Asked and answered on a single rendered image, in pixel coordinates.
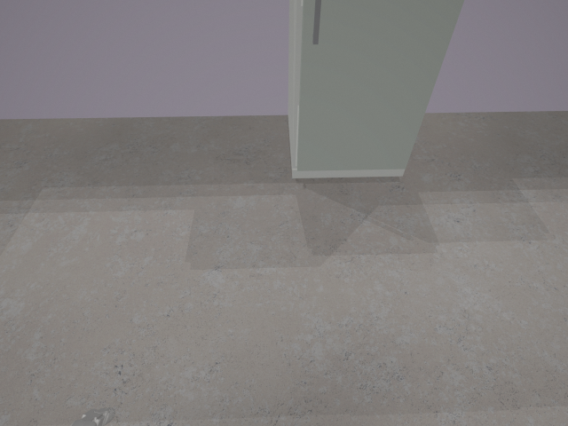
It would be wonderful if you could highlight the robot left hand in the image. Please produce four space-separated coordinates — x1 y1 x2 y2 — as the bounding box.
70 407 115 426

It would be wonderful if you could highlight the fridge door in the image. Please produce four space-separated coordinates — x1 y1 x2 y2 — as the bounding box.
297 0 464 171

